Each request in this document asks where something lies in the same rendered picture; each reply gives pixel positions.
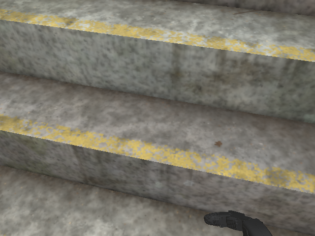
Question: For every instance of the right robot hand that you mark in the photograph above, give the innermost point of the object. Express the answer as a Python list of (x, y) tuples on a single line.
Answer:
[(238, 221)]

